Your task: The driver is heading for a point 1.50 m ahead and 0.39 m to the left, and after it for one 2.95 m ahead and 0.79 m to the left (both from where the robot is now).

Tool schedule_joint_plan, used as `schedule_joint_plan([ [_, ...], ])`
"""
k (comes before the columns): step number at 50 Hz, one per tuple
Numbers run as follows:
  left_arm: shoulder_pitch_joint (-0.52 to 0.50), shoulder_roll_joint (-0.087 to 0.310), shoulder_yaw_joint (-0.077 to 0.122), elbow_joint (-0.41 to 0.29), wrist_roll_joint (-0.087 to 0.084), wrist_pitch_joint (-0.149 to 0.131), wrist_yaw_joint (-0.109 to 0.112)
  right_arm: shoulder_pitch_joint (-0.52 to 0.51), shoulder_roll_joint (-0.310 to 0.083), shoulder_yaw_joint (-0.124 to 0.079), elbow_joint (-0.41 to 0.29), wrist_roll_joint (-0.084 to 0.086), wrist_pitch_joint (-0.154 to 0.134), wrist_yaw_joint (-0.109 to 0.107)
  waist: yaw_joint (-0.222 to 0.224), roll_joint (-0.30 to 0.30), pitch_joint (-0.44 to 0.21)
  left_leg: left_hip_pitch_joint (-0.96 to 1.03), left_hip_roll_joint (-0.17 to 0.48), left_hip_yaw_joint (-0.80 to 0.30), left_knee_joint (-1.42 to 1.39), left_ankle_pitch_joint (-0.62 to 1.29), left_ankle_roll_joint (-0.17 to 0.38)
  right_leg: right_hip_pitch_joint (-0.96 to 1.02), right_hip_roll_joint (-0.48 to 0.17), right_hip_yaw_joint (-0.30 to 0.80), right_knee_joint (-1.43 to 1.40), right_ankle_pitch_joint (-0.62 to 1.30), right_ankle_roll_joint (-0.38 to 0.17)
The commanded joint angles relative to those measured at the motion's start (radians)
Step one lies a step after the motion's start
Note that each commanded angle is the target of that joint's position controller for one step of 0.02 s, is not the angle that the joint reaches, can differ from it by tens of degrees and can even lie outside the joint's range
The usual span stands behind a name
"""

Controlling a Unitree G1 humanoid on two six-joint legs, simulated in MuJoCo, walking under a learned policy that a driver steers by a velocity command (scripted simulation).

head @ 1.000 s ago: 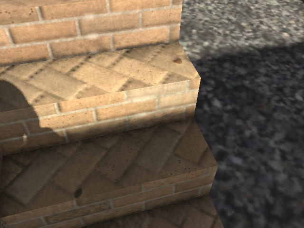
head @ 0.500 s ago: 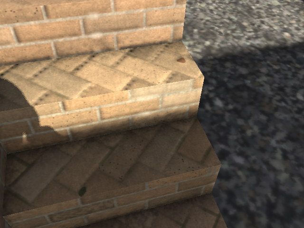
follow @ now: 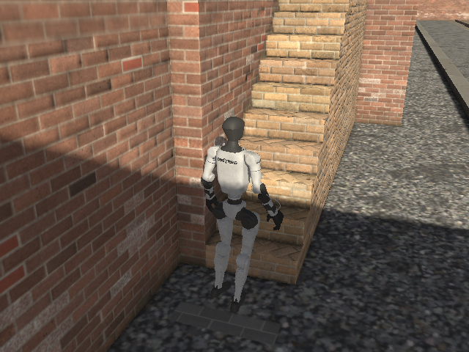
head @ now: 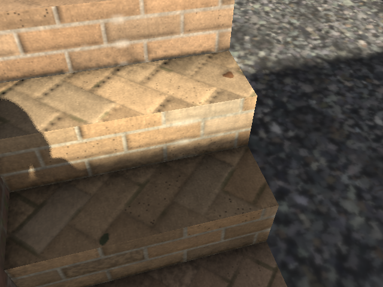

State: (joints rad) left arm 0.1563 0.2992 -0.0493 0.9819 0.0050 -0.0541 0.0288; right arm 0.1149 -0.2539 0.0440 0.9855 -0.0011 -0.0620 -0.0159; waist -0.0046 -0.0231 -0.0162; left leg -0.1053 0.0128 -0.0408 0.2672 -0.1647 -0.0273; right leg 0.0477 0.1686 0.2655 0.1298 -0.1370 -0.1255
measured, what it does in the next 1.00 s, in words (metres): stands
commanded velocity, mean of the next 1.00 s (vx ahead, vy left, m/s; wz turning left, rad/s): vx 0.50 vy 0.00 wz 0.00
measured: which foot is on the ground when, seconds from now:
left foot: down 0.00-1.00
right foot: down 0.00-1.00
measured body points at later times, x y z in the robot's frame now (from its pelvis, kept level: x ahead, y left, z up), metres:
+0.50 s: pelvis +0.00 -0.01 +0.00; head +0.00 +0.00 +0.45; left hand +0.10 +0.26 -0.13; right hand +0.12 -0.26 -0.12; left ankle -0.01 +0.14 -0.75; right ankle -0.06 -0.06 -0.75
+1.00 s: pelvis +0.00 -0.01 +0.00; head +0.00 +0.00 +0.45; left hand +0.10 +0.26 -0.13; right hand +0.12 -0.27 -0.12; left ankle -0.01 +0.14 -0.75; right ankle -0.06 -0.06 -0.75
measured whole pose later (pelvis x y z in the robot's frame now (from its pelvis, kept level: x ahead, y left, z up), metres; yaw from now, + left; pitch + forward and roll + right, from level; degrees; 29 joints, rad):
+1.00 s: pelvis +0.00 -0.01 +0.00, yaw +0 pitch +0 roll +0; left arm 0.17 0.30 -0.05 0.99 0.00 -0.05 0.03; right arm 0.12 -0.26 0.05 0.99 0.00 -0.06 -0.02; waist 0.00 -0.02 -0.02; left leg -0.10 0.03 -0.04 0.28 -0.17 -0.04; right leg 0.06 0.18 0.27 0.11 -0.13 -0.14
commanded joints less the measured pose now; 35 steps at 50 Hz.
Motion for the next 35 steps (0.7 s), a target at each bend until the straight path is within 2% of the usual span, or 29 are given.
schedule_joint_plan([
  [1,-0.023,0.123,0.024,-0.045,0.000,-0.011,0.003,-0.041,-0.121,-0.023,-0.050,0.001,-0.012,-0.003,0.000,0.024,-0.030,0.042,0.083,-0.051,0.006,0.172,0.019,-0.036,-0.214,0.077,0.048,0.424,0.064],
  [35,-0.008,0.128,0.028,-0.038,-0.002,-0.005,0.002,-0.040,-0.128,-0.021,-0.048,0.003,-0.010,-0.007,0.006,0.023,-0.028,0.036,0.085,-0.044,0.016,0.169,0.016,-0.024,-0.214,0.083,0.041,0.454,0.073],
])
